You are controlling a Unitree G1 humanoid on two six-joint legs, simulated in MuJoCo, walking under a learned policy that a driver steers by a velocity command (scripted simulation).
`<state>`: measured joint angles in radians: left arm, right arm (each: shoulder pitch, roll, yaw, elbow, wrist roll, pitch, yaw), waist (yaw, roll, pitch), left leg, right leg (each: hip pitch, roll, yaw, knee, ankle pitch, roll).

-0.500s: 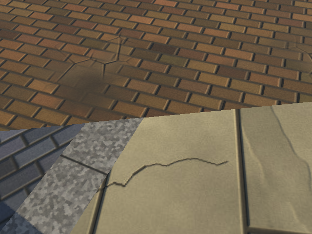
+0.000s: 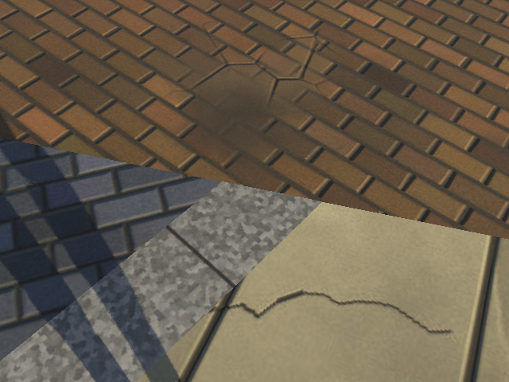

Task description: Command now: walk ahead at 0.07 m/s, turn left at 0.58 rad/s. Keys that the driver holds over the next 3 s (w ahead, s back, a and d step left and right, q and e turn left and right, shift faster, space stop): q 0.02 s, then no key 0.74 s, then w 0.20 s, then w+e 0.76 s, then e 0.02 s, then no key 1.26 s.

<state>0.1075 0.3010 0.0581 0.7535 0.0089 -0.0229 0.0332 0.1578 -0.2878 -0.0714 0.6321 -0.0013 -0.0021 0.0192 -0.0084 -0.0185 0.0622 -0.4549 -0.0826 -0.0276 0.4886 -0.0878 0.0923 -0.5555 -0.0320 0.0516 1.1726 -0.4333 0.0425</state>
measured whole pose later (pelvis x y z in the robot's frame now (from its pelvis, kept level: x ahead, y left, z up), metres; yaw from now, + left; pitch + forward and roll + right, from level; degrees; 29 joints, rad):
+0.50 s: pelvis +0.05 -0.05 +0.00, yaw +7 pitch +0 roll +0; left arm 0.22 0.22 0.03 0.76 0.02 -0.03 0.01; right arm 0.19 -0.25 -0.05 0.66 -0.02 0.03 0.00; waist 0.00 0.03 0.01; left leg -0.33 -0.05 -0.08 0.53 -0.18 0.00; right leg -0.24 0.00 0.00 0.55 -0.31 0.00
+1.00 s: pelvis +0.11 -0.03 +0.00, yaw +7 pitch +0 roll +0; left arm 0.35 0.24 0.04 0.77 -0.02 -0.04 0.00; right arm 0.26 -0.22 -0.06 0.70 0.02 -0.07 0.01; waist 0.02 -0.03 -0.01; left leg -0.30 -0.03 0.01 0.62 -0.33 0.07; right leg -0.15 -0.02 0.02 0.58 -0.43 -0.01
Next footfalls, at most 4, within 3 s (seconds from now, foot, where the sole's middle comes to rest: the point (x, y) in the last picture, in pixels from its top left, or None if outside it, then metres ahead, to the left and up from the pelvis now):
0.30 right None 0.10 -0.17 -0.77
1.50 right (313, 345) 0.50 -0.16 -0.77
1.96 left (269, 244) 0.80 -0.05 -0.77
2.26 right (345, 297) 0.63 -0.26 -0.77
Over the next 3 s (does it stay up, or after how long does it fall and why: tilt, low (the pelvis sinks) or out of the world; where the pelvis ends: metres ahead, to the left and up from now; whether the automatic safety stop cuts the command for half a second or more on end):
stays up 0.67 -0.16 0.01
